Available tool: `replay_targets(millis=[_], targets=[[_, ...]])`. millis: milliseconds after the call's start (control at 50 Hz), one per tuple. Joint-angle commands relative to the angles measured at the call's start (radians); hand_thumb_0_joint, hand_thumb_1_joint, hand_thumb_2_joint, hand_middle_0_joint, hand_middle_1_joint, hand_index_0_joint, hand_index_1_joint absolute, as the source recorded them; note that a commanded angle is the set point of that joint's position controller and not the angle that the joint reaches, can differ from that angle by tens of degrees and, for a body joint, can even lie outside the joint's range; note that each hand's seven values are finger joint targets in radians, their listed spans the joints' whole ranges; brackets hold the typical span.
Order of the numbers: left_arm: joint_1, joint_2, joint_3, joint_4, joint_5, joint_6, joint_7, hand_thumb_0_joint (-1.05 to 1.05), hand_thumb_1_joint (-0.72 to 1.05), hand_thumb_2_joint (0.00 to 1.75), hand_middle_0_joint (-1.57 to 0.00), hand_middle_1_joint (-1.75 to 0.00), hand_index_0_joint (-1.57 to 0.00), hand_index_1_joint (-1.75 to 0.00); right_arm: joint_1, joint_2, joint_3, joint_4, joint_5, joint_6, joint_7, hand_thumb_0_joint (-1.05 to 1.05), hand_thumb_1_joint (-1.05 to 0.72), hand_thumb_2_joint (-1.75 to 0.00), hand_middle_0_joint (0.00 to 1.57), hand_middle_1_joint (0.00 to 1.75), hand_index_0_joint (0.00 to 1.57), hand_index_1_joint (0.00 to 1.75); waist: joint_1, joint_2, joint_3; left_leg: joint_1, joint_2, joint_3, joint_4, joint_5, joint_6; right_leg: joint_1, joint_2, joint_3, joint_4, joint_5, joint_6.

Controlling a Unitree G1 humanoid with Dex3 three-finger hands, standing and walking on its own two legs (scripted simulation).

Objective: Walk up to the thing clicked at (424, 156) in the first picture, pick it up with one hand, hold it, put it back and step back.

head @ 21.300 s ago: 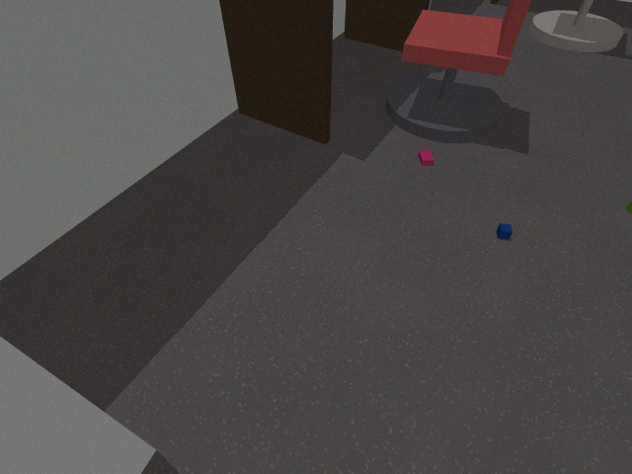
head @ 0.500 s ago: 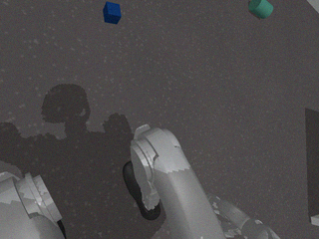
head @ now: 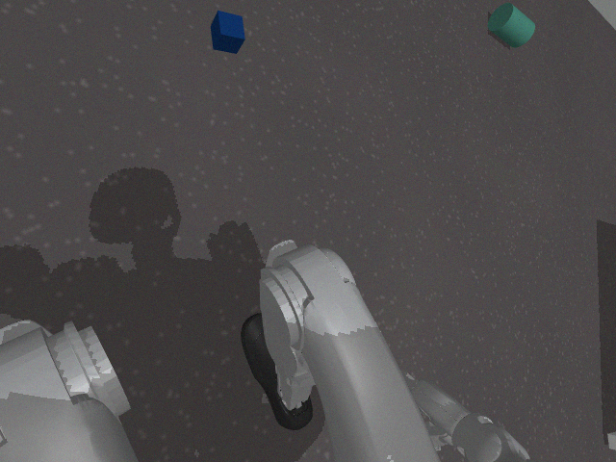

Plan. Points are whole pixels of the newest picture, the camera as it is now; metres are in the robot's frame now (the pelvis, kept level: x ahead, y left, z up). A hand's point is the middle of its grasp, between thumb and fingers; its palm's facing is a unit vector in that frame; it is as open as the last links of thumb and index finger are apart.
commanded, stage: close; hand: left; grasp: from above
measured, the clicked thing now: out of the picture +0.44 +0.36 -0.28
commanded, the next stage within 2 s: settle in 0.90 s
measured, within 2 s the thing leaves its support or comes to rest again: leaves its support in 1.24 s
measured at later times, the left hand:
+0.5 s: hand out of the picture +0.42 +0.37 -0.25, palm faces -0.47 -0.16 -0.87, open 8.6 cm
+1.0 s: hand out of the picture +0.43 +0.36 -0.24, palm faces -0.40 -0.13 -0.91, open 8.3 cm
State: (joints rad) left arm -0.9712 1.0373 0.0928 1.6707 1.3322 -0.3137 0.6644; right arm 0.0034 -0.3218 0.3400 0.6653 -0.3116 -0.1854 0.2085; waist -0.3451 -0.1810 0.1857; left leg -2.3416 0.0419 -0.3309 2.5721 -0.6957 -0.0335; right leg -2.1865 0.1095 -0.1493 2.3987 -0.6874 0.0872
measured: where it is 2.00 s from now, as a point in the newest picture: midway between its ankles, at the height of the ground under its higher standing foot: (208, 432)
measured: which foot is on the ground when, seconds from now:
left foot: down 0.00-1.00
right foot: down 0.00-1.00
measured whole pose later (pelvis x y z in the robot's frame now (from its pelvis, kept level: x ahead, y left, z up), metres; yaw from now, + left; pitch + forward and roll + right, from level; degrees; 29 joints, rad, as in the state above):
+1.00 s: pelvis +0.00 +0.00 +0.00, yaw +0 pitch +26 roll -15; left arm -1.01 1.05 0.11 1.69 1.30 -0.24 0.63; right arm 0.04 -0.36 0.32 0.66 -0.29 -0.22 0.21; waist -0.36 -0.17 0.17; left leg -2.36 0.05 -0.32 2.56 -0.69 -0.02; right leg -2.20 0.11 -0.14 2.39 -0.68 0.09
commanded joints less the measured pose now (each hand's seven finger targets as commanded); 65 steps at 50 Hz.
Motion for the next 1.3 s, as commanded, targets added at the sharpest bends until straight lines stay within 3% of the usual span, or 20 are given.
replay_targets(millis=[0,80,120,180,280,400,580,640,700,820,860,900,920,960,980,1000,1140,1220,1240,1280], targets=[[-0.262,0.227,0.002,-0.095,-0.031,0.057,0.064,0.0,0.15,0.47,-0.54,-0.58,-0.57,-0.54,0.173,-0.35,-0.112,0.014,0.005,-0.01,-0.015,0.0,-0.89,-0.9,0.2,0.3,0.2,0.3,-0.062,0.557,-0.621,0.482,0.035,0.157,-0.268,0.136,0.029,0.282,0.024,-0.136,-0.225,0.225,-0.096],[-0.283,0.241,-0.002,-0.074,-0.057,0.097,0.039,0.0,0.19,0.43,-0.57,-0.54,-0.61,-0.5,0.18,-0.355,-0.112,0.005,0.024,-0.03,-0.01,0.0,-0.89,-0.9,0.2,0.3,0.2,0.3,-0.065,0.552,-0.623,0.482,0.035,0.151,-0.255,0.172,0.033,0.262,0.014,-0.138,-0.206,0.256,-0.092],[-0.266,0.287,0.038,-0.046,-0.069,0.106,0.021,0.0,0.23,0.4,-0.61,-0.51,-0.65,-0.48,0.188,-0.362,-0.113,0.01,0.032,-0.032,-0.009,0.0,-0.89,-0.9,0.2,0.3,0.2,0.3,-0.058,0.551,-0.61,0.481,0.036,0.142,-0.267,0.165,0.031,0.255,0.012,-0.143,-0.199,0.239,-0.093],[-0.249,0.267,0.03,-0.049,-0.082,0.107,-0.021,0.0,0.23,0.39,-0.62,-0.51,-0.65,-0.47,0.191,-0.359,-0.114,-0.001,0.031,-0.033,-0.009,0.0,-0.89,-0.9,0.2,0.3,0.2,0.3,-0.053,0.571,-0.625,0.501,0.033,0.144,-0.267,0.195,0.028,0.27,0.012,-0.14,-0.192,0.262,-0.095],[-0.244,0.283,0.03,-0.12,-0.101,0.068,-0.096,0.0,0.29,0.35,-0.67,-0.48,-0.71,-0.45,0.181,-0.345,-0.103,-0.016,0.033,-0.018,-0.011,0.0,-0.89,-0.9,0.2,0.3,0.2,0.3,-0.048,0.577,-0.636,0.497,0.03,0.147,-0.257,0.208,0.027,0.299,0.01,-0.14,-0.193,0.267,-0.095],[-0.202,0.222,0.001,-0.128,-0.095,0.003,-0.123,0.0,0.39,0.35,-0.74,-0.46,-0.78,-0.42,0.208,-0.341,-0.096,-0.003,0.022,0.009,-0.012,0.0,-0.89,-0.9,0.2,0.3,0.2,0.3,-0.06,0.57,-0.627,0.53,0.032,0.135,-0.251,0.264,0.021,0.308,0.013,-0.162,-0.188,0.302,-0.096],[-0.212,0.239,0.016,-0.129,-0.056,-0.046,-0.063,0.0,0.54,0.39,-0.87,-0.44,-0.89,-0.41,0.196,-0.333,-0.073,-0.007,0.011,0.018,-0.009,0.0,-0.89,-0.9,0.2,0.3,0.2,0.3,-0.058,0.559,-0.602,0.518,0.033,0.133,-0.249,0.231,0.027,0.291,0.013,-0.168,-0.186,0.288,-0.09],[-0.233,0.271,0.036,-0.151,-0.029,-0.041,-0.02,0.0,0.6,0.37,-0.91,-0.42,-0.94,-0.39,0.192,-0.344,-0.09,-0.001,0.011,0.017,-0.013,0.0,-0.89,-0.9,0.2,0.3,0.2,0.3,-0.045,0.565,-0.616,0.513,0.033,0.14,-0.257,0.205,0.028,0.283,0.016,-0.159,-0.195,0.267,-0.092],[-0.238,0.264,0.027,-0.141,-0.011,-0.016,0.011,0.0,0.62,0.36,-0.93,-0.4,-0.95,-0.37,0.194,-0.354,-0.098,0.001,0.005,0.007,-0.013,0.0,-0.89,-0.9,0.2,0.3,0.2,0.3,-0.058,0.559,-0.607,0.493,0.032,0.146,-0.258,0.178,0.03,0.278,0.017,-0.153,-0.199,0.25,-0.093],[-0.269,0.246,-0.003,-0.11,-0.032,0.057,0.035,0.0,0.68,0.31,-0.99,-0.32,-1.01,-0.3,0.184,-0.35,-0.111,0.004,0.011,-0.017,-0.021,0.0,-0.89,-0.9,0.2,0.3,0.2,0.3,-0.059,0.556,-0.62,0.478,0.034,0.158,-0.264,0.124,0.03,0.273,0.019,-0.129,-0.22,0.21,-0.096],[-0.292,0.265,0.017,-0.128,-0.053,0.075,0.029,0.0,0.72,0.29,-1.02,-0.31,-1.04,-0.28,0.191,-0.352,-0.114,0.009,0.019,-0.026,-0.021,0.0,-0.89,-0.9,0.2,0.3,0.2,0.3,-0.052,0.559,-0.644,0.489,0.035,0.156,-0.258,0.157,0.031,0.278,0.017,-0.134,-0.218,0.239,-0.092],[-0.276,0.294,0.042,-0.109,-0.056,0.089,0.021,0.0,0.73,0.27,-1.03,-0.3,-1.05,-0.27,0.2,-0.356,-0.115,0.01,0.023,-0.032,-0.015,0.0,-0.89,-0.9,0.2,0.3,0.2,0.3,-0.047,0.576,-0.664,0.506,0.037,0.151,-0.252,0.197,0.03,0.289,0.015,-0.133,-0.202,0.271,-0.093],[-0.269,0.284,0.028,-0.094,-0.052,0.097,0.009,0.0,0.74,0.27,-1.03,-0.3,-1.06,-0.27,0.198,-0.358,-0.115,0.005,0.029,-0.039,-0.011,0.0,-0.89,-0.9,0.2,0.3,0.2,0.3,-0.049,0.563,-0.64,0.494,0.034,0.153,-0.24,0.198,0.032,0.262,0.008,-0.134,-0.186,0.272,-0.091],[-0.267,0.263,0.033,-0.077,-0.073,0.095,-0.007,0.0,0.76,0.26,-1.05,-0.28,-1.08,-0.25,0.204,-0.357,-0.116,0.007,0.03,-0.038,-0.009,0.0,-0.89,-0.9,0.2,0.3,0.2,0.3,-0.057,0.564,-0.635,0.496,0.032,0.149,-0.254,0.212,0.03,0.267,0.01,-0.144,-0.193,0.28,-0.091],[-0.249,0.293,0.056,-0.06,-0.084,0.094,-0.017,0.0,0.78,0.25,-1.07,-0.27,-1.09,-0.24,0.201,-0.355,-0.114,0.014,0.031,-0.036,-0.01,0.0,-0.89,-0.9,0.2,0.3,0.2,0.3,-0.049,0.563,-0.624,0.493,0.034,0.145,-0.26,0.203,0.029,0.267,0.01,-0.143,-0.194,0.268,-0.092],[-0.235,0.294,0.051,-0.05,-0.084,0.093,-0.03,0.0,0.7,0.27,-1.05,-0.31,-1.08,-0.28,0.203,-0.357,-0.113,0.009,0.028,-0.032,-0.012,0.0,-0.91,-0.9,0.2,0.3,0.2,0.3,-0.049,0.568,-0.621,0.483,0.034,0.151,-0.261,0.204,0.03,0.287,0.013,-0.135,-0.199,0.268,-0.094],[-0.238,0.317,0.062,-0.194,-0.096,0.065,-0.136,0.0,0.7,0.24,-1.06,-0.28,-1.1,-0.25,0.21,-0.363,-0.129,-0.009,0.029,0.004,-0.02,0.0,-0.91,-0.9,0.2,0.3,0.2,0.3,-0.03,0.648,-0.693,0.561,0.027,0.153,-0.271,0.271,0.016,0.3,0.002,-0.14,-0.189,0.3,-0.104],[-0.218,0.304,0.091,-0.297,-0.093,0.034,-0.162,0.0,0.78,0.29,-1.14,-0.27,-1.17,-0.24,0.242,-0.363,-0.153,-0.005,0.031,0.029,-0.02,0.0,-0.91,-0.9,0.2,0.3,0.2,0.3,-0.022,0.669,-0.703,0.574,0.022,0.159,-0.266,0.293,0.014,0.299,-0.003,-0.14,-0.198,0.309,-0.11],[-0.2,0.324,0.112,-0.332,-0.092,0.03,-0.167,0.0,0.78,0.31,-1.14,-0.26,-1.16,-0.24,0.245,-0.344,-0.146,-0.005,0.034,0.034,-0.019,0.0,-0.91,-0.9,0.2,0.3,0.2,0.3,-0.001,0.669,-0.734,0.581,0.026,0.162,-0.265,0.304,0.017,0.316,0.0,-0.133,-0.203,0.322,-0.107],[-0.208,0.288,0.097,-0.371,-0.088,0.027,-0.18,0.0,0.82,0.31,-1.18,-0.24,-1.2,-0.23,0.26,-0.344,-0.166,-0.003,0.042,0.045,-0.018,0.0,-0.9,-0.9,0.2,0.3,0.2,0.3,-0.008,0.662,-0.757,0.586,0.024,0.167,-0.253,0.319,0.021,0.306,-0.002,-0.129,-0.21,0.334,-0.108]])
